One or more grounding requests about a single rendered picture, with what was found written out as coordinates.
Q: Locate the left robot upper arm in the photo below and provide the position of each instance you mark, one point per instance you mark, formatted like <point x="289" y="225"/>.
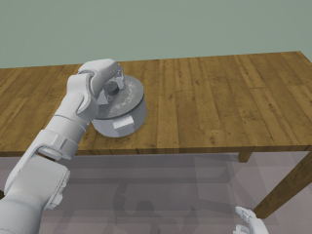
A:
<point x="39" y="186"/>

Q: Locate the robot right hand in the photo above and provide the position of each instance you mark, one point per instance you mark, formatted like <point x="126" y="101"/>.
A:
<point x="256" y="225"/>

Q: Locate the robot left hand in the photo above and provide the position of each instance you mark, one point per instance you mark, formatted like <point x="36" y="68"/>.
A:
<point x="108" y="68"/>

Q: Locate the left robot forearm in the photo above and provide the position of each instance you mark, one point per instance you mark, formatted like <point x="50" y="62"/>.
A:
<point x="77" y="110"/>

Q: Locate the table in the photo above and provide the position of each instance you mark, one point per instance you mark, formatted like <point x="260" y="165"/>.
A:
<point x="218" y="104"/>

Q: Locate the pot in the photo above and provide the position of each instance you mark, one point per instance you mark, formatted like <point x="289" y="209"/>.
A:
<point x="122" y="126"/>

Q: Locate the knob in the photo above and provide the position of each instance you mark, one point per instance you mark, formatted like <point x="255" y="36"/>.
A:
<point x="111" y="87"/>

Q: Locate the lid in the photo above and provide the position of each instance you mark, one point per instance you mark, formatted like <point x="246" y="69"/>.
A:
<point x="124" y="102"/>

